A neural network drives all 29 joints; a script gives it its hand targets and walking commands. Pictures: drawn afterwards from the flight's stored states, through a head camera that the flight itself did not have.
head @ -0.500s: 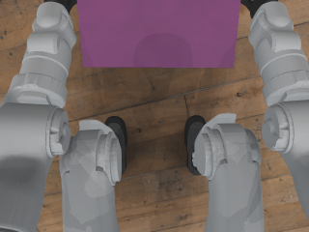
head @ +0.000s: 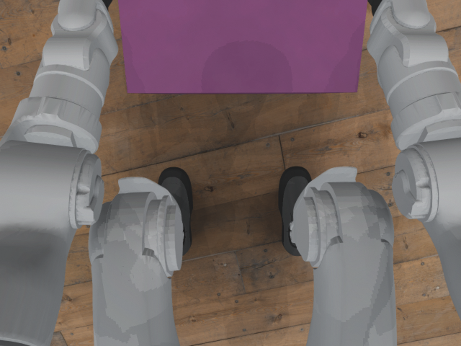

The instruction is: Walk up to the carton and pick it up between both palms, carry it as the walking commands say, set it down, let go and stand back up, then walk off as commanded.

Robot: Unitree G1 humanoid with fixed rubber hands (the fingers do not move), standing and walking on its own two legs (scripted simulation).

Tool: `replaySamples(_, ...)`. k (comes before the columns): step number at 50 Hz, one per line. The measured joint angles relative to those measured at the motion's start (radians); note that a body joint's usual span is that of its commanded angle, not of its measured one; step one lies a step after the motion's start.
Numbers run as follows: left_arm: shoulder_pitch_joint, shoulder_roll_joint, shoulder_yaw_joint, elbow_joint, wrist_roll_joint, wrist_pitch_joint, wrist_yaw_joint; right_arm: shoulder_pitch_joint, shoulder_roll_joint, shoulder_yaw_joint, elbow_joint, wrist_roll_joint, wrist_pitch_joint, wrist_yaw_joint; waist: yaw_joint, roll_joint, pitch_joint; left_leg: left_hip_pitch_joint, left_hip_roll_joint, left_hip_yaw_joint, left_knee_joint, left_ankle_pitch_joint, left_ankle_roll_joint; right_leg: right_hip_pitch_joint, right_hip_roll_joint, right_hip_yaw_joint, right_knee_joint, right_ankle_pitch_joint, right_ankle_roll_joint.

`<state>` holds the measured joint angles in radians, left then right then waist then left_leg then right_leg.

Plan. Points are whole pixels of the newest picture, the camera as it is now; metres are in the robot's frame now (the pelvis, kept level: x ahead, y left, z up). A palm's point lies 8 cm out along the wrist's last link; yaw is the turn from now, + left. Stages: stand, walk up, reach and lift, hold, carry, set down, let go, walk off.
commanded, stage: reach and lift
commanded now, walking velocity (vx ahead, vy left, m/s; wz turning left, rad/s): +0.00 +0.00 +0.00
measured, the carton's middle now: (239, 16) +0.53 -0.02 -0.26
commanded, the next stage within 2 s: none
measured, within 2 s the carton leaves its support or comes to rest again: leaves its support in 0.46 s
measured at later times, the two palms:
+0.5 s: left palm out of the picture +0.54 +0.16 -0.18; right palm out of the picture +0.53 -0.21 -0.17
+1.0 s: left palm out of the picture +0.55 +0.16 -0.10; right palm out of the picture +0.54 -0.21 -0.10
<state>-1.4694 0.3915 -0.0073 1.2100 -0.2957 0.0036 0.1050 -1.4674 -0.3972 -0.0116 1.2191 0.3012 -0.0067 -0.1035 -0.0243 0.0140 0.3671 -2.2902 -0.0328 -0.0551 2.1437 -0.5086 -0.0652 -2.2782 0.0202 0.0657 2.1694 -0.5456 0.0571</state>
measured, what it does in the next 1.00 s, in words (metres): stands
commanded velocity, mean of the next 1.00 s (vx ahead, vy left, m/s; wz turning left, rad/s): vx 0.00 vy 0.00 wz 0.00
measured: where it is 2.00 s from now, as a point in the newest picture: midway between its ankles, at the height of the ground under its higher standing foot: (236, 225)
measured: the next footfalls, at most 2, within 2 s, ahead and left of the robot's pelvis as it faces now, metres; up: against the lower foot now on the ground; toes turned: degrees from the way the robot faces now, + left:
none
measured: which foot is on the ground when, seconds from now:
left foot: down 0.00-1.00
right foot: down 0.00-1.00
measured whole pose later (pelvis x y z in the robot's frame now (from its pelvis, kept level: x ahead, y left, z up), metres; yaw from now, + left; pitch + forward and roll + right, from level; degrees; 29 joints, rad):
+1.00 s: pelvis +0.01 +0.00 +0.02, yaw +0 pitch +44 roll +1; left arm -1.28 0.28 0.26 0.91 -0.06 0.24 0.07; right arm -1.28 -0.31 -0.25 0.91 0.08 0.26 -0.07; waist -0.02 0.01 0.09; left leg -2.33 -0.02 -0.05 2.07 -0.51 -0.06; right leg -2.32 0.03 0.06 2.09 -0.53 0.05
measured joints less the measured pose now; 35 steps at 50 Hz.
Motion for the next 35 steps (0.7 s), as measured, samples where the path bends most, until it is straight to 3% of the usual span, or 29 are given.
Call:
replaySamples(13, 0.029, -0.028, 0.092, -0.034, 0.078, 0.073, -0.012, 0.021, 0.012, -0.072, -0.029, -0.076, 0.081, 0.018, 0.005, -0.004, -0.049, -0.02, 0.001, -0.005, 0.022, -0.016, -0.004, -0.023, 0.002, -0.004, 0.023, -0.013, -0.006)
replaySamples(28, 0.094, -0.041, 0.099, -0.137, 0.071, 0.118, -0.001, 0.101, 0.018, -0.078, -0.15, -0.057, 0.136, 0.005, 0.003, -0.011, -0.094, -0.035, 0.004, -0.01, 0.027, -0.016, -0.006, -0.039, 0.007, -0.008, 0.023, -0.009, -0.005)
replaySamples(35, 0.093, -0.058, 0.156, -0.164, 0.126, 0.148, -0.006, 0.099, 0.026, -0.123, -0.176, -0.097, 0.168, 0.011, 0.006, -0.012, -0.145, -0.038, 0.011, -0.007, 0.006, -0.004, -0.002, -0.046, 0.014, -0.006, 0.0, 0.009, -0.003)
